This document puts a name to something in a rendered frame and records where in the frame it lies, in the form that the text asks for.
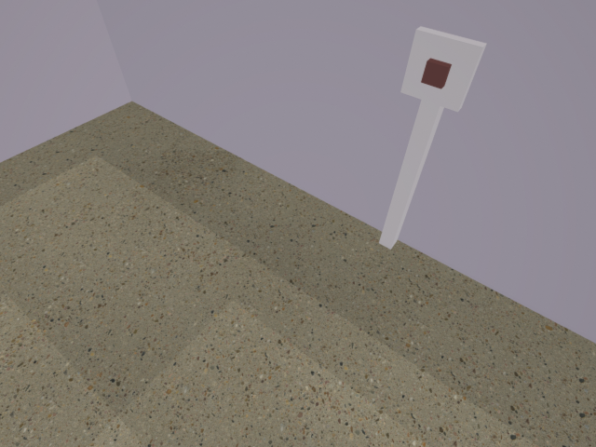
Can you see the panel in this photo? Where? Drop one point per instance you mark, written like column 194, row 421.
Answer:
column 464, row 55

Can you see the button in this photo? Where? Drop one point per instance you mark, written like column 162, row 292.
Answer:
column 436, row 73

